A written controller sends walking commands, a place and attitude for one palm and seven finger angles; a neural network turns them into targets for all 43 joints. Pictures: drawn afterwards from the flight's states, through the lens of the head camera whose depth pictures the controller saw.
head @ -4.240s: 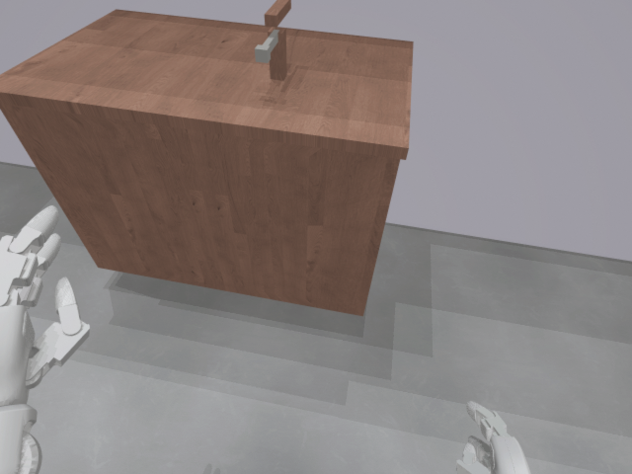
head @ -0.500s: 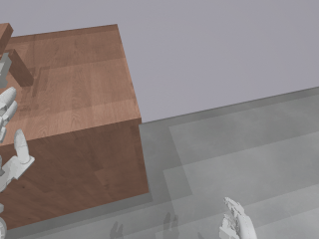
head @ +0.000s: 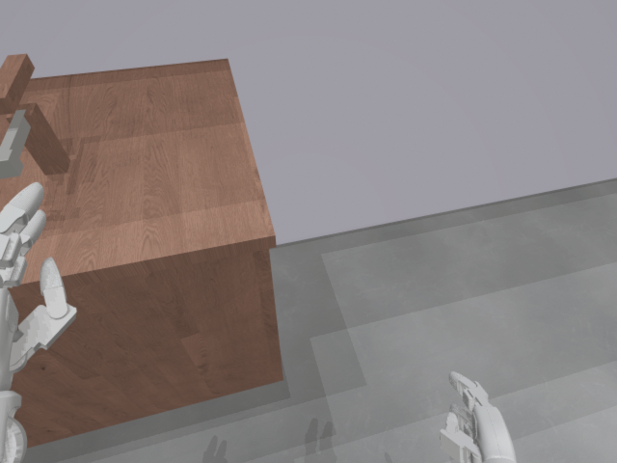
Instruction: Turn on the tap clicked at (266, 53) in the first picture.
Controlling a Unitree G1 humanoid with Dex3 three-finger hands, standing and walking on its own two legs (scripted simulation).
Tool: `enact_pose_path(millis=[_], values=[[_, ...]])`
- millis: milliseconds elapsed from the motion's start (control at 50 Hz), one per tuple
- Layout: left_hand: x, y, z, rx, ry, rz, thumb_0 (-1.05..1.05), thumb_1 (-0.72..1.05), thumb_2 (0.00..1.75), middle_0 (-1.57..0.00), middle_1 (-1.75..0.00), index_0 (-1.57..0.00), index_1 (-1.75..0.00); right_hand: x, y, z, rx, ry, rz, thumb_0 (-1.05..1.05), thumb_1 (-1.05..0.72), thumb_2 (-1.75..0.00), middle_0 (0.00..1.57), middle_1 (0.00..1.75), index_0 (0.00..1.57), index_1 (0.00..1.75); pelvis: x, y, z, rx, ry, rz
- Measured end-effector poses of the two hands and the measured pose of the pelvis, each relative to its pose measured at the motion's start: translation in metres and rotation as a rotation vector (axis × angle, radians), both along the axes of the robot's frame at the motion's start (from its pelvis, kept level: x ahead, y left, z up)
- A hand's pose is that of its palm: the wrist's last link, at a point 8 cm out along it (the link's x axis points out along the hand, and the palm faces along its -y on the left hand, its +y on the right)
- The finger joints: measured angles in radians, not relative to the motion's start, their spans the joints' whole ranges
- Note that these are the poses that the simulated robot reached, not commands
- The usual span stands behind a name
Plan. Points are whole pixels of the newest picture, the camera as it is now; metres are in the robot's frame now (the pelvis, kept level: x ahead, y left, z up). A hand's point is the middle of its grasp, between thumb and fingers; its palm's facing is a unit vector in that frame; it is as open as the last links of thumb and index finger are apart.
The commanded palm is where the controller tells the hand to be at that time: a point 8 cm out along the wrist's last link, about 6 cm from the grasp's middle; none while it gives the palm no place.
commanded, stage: come to a stop and stand still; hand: left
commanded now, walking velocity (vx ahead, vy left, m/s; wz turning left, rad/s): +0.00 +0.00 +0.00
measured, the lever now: (5, 164) +0.44 +0.45 +0.14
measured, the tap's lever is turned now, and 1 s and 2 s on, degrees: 0 0 0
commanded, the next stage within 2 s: look again from close up in 0.32 s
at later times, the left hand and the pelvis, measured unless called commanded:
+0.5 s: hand (9, 290) +0.22 +0.28 +0.19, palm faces +0.44 -0.80 -0.42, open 7.5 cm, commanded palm +0.14 +0.28 +0.18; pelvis -0.03 +0.01 +0.00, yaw -1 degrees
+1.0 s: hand (28, 275) +0.25 +0.30 +0.16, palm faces +0.36 -0.88 -0.31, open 7.5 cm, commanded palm +0.19 +0.33 +0.18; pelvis +0.02 +0.06 +0.00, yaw -2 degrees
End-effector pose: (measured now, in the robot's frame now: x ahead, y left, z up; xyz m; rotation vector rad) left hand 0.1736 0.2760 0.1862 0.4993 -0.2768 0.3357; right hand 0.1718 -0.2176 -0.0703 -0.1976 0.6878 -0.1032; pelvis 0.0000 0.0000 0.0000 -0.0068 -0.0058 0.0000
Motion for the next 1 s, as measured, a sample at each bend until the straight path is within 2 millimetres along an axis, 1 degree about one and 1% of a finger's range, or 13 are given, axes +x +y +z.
enact_pose_path(millis=[100,240,380,400,440,480,520,620,680,760,820,900,1000], values=[[-0.014,-0.007,-0.007,-0.042,0.029,0.012,0.02,0.88,0.9,-0.21,-0.31,-0.21,-0.31,-0.019,-0.007,-0.011,0.007,0.03,-0.02,0.01,-0.9,-0.9,0.21,0.3,0.2,0.3,-0.008,-0.002,-0.002,-0.008,0.004,-0.006],[-0.018,0.0,-0.012,-0.063,0.034,0.026,0.02,0.88,0.9,-0.21,-0.31,-0.21,-0.31,-0.049,-0.013,-0.015,-0.025,0.095,-0.055,0.02,-0.9,-0.9,0.21,0.3,0.2,0.3,-0.014,0.0,0.001,0.0,-0.011,-0.006],[-0.016,0.001,-0.012,-0.052,0.036,0.009,0.02,0.89,0.9,-0.21,-0.31,-0.21,-0.31,-0.06,-0.014,-0.014,-0.027,0.097,-0.065,0.02,-0.9,-0.9,0.21,0.3,0.2,0.3,-0.019,0.002,0.003,-0.005,-0.005,-0.01],[-0.013,0.005,-0.005,0.007,0.032,-0.001,0.02,0.88,0.9,-0.21,-0.31,-0.21,-0.31,-0.061,-0.014,-0.013,-0.037,0.097,-0.053,0.02,-0.9,-0.9,0.21,0.3,0.2,0.3,-0.021,0.002,0.002,-0.01,-0.007,-0.007],[-0.003,0.025,0.011,0.092,-0.04,-0.005,0.02,0.88,0.9,-0.21,-0.31,-0.21,-0.31,-0.063,-0.012,-0.013,-0.05,0.112,-0.022,0.02,-0.9,-0.9,0.21,0.3,0.2,0.3,-0.027,0.002,0.002,-0.011,-0.003,-0.008],[0.003,0.042,0.017,0.077,-0.091,0.014,0.02,0.88,0.9,-0.21,-0.31,-0.21,-0.31,-0.062,-0.009,-0.01,-0.044,0.102,-0.012,0.02,-0.9,-0.9,0.21,0.3,0.2,0.3,-0.029,0.006,0.001,-0.017,-0.002,-0.021],[0.004,0.045,0.015,0.033,-0.104,0.009,0.02,0.88,0.9,-0.21,-0.31,-0.21,-0.31,-0.061,-0.005,-0.005,-0.035,0.075,-0.017,0.02,-0.9,-0.9,0.21,0.3,0.2,0.3,-0.029,0.013,0.003,-0.01,-0.005,-0.029],[-0.002,0.032,-0.01,-0.041,-0.013,-0.092,0.02,0.89,0.9,-0.2,-0.31,-0.2,-0.31,-0.053,0.008,0.007,-0.044,0.025,-0.033,0.02,-0.9,-0.9,0.21,0.3,0.2,0.3,-0.019,0.03,0.005,-0.002,0.008,-0.036],[-0.003,0.039,-0.022,-0.048,0.024,-0.1,0.02,0.89,0.9,-0.21,-0.31,-0.21,-0.31,-0.043,0.02,0.011,-0.056,0.023,-0.015,0.02,-0.9,-0.9,0.21,0.3,0.2,0.3,-0.013,0.036,0.005,0.001,0.011,-0.022],[0.002,0.06,-0.018,-0.045,-0.02,-0.043,0.02,0.88,0.9,-0.21,-0.31,-0.21,-0.31,-0.023,0.038,0.013,-0.06,0.019,0.04,0.02,-0.9,-0.9,0.21,0.3,0.2,0.3,-0.005,0.041,0.005,-0.004,0.014,-0.006],[0.008,0.069,-0.011,-0.063,-0.079,-0.008,0.02,0.88,0.9,-0.21,-0.31,-0.21,-0.31,-0.005,0.052,0.015,-0.052,0.004,0.083,0.02,-0.9,-0.9,0.21,0.3,0.2,0.3,0.002,0.045,0.006,-0.01,0.017,-0.005],[0.02,0.07,-0.008,-0.092,-0.111,-0.013,0.02,0.89,0.9,-0.21,-0.31,-0.21,-0.31,0.018,0.065,0.02,-0.042,-0.031,0.113,0.02,-0.9,-0.9,0.21,0.3,0.2,0.3,0.012,0.052,0.005,-0.016,0.023,-0.015],[0.039,0.066,-0.013,-0.097,-0.075,-0.054,0.02,0.89,0.9,-0.21,-0.31,-0.2,-0.31,0.04,0.071,0.024,-0.034,-0.069,0.093,0.02,-0.9,-0.9,0.21,0.3,0.2,0.3,0.023,0.059,0.001,-0.018,0.024,-0.03]])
